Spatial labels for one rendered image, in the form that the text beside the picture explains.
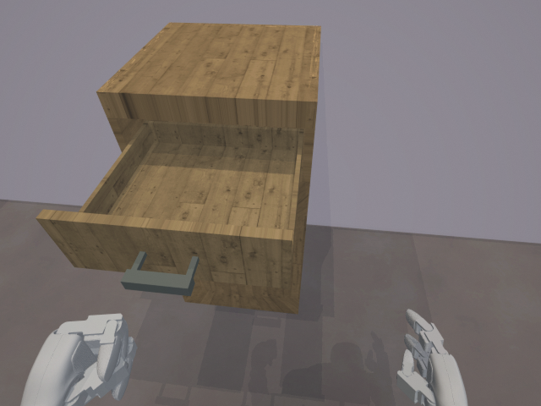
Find cabinet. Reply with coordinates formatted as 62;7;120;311
96;22;321;314

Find drawer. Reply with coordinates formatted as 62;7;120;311
36;121;303;289

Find robot left hand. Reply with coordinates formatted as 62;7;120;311
20;314;137;406

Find robot right hand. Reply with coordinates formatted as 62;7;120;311
396;309;468;406

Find handle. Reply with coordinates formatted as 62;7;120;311
121;251;199;296

